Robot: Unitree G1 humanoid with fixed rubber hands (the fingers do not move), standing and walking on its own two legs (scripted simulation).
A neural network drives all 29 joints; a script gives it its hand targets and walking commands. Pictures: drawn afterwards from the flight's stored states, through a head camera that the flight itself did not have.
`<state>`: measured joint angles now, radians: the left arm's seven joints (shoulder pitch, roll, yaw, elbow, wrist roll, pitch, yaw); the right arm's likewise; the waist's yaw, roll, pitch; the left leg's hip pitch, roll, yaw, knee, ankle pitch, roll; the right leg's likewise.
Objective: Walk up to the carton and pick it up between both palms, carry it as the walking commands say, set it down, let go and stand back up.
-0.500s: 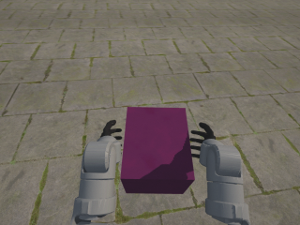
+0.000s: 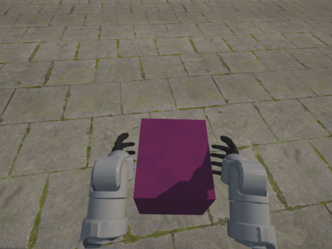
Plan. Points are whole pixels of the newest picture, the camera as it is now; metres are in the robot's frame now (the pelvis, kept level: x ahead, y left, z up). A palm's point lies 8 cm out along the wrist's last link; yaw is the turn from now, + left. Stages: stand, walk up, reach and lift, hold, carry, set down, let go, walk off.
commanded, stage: carry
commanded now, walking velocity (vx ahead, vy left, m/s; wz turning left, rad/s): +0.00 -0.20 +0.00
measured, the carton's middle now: (172, 167) +0.35 +0.00 -0.02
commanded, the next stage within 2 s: none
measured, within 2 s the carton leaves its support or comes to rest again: neither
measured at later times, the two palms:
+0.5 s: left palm (151, 163) +0.30 +0.06 +0.07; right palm (262, 174) +0.29 -0.20 +0.07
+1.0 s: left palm (139, 175) +0.25 +0.08 +0.09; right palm (262, 180) +0.25 -0.18 +0.10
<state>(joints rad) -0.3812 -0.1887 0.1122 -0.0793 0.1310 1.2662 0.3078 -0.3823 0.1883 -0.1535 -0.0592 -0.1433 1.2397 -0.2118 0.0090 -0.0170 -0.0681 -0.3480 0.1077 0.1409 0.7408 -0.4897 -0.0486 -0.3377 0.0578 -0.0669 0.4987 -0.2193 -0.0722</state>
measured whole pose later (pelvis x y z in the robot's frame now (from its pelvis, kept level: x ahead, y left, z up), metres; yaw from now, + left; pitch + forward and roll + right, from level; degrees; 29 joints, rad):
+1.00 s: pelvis -0.04 -0.05 +0.00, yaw -1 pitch +2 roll +0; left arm -0.38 -0.19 0.11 -0.08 0.12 1.25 0.32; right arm -0.38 0.19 -0.15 -0.09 -0.14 1.24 -0.22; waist 0.01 -0.03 -0.09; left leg -0.31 0.04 0.12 0.55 -0.27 0.02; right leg -0.37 0.00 -0.07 0.51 -0.17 -0.04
